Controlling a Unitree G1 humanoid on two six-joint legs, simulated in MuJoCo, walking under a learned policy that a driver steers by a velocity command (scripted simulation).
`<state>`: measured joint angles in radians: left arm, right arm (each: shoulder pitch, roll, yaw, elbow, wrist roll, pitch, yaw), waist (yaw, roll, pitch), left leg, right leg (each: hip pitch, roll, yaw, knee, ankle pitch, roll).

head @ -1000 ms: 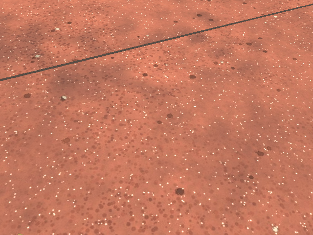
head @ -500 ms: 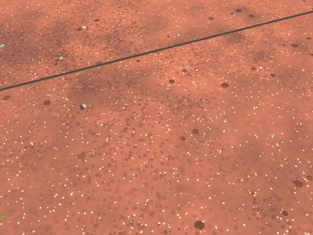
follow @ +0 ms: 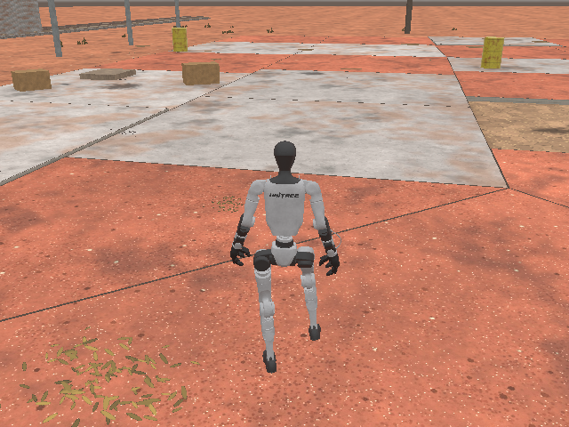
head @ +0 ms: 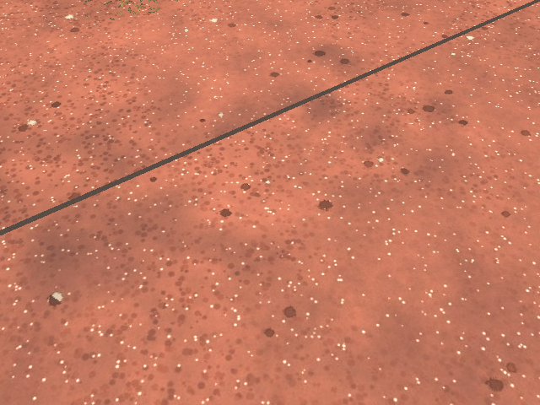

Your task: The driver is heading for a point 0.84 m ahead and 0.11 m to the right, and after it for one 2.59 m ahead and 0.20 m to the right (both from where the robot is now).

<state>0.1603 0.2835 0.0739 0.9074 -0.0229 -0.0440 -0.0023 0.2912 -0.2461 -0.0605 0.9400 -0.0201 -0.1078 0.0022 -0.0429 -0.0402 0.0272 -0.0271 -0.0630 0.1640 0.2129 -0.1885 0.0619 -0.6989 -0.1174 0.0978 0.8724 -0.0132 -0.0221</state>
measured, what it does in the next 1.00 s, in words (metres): walks ahead: right foot, then left foot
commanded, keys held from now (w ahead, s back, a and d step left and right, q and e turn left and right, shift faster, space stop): w+e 0.28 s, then w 0.18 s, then w+q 0.46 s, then w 0.06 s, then no key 0.02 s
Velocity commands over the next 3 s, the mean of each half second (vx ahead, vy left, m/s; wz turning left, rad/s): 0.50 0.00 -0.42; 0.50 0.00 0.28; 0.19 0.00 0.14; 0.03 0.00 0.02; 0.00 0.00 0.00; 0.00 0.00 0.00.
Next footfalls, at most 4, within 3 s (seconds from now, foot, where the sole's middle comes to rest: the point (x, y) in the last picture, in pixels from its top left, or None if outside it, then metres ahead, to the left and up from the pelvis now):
0.22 right None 0.30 -0.15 -0.78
0.76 left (275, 345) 0.66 -0.01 -0.78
1.20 right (342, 261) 0.92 -0.22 -0.78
1.50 left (259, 285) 0.84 0.03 -0.78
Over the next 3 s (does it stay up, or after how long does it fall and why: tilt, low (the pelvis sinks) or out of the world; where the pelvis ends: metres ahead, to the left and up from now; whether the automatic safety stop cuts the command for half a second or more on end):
stays up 0.84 -0.09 -0.01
